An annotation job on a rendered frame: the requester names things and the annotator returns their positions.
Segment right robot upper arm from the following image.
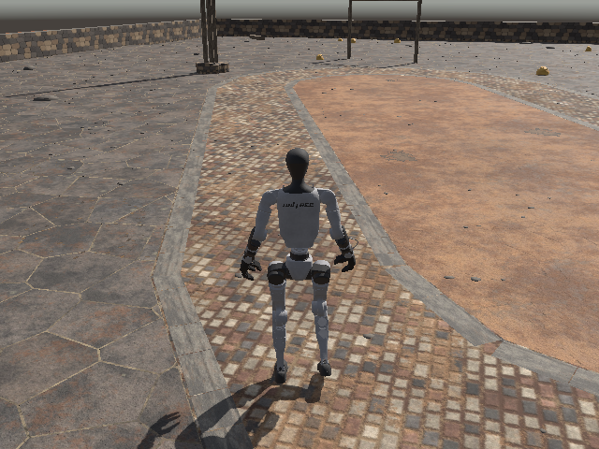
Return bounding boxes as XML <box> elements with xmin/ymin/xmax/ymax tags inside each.
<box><xmin>317</xmin><ymin>188</ymin><xmax>344</xmax><ymax>239</ymax></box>

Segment right robot hand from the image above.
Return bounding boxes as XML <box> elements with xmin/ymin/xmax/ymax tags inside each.
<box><xmin>334</xmin><ymin>254</ymin><xmax>356</xmax><ymax>272</ymax></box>

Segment robot left shin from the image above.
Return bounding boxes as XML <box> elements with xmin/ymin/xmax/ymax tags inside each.
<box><xmin>272</xmin><ymin>311</ymin><xmax>286</xmax><ymax>371</ymax></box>

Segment left robot hand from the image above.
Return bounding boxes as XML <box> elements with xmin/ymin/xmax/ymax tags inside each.
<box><xmin>240</xmin><ymin>260</ymin><xmax>262</xmax><ymax>281</ymax></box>

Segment robot right forearm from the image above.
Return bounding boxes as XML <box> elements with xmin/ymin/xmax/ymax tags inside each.
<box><xmin>335</xmin><ymin>225</ymin><xmax>354</xmax><ymax>258</ymax></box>

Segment robot left foot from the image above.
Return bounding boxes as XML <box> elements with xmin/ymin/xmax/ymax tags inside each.
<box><xmin>274</xmin><ymin>360</ymin><xmax>288</xmax><ymax>384</ymax></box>

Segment robot left forearm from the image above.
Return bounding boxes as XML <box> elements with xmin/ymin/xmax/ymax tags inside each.
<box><xmin>242</xmin><ymin>226</ymin><xmax>262</xmax><ymax>264</ymax></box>

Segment left robot upper arm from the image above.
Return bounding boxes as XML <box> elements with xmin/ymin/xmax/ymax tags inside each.
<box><xmin>252</xmin><ymin>189</ymin><xmax>279</xmax><ymax>241</ymax></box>

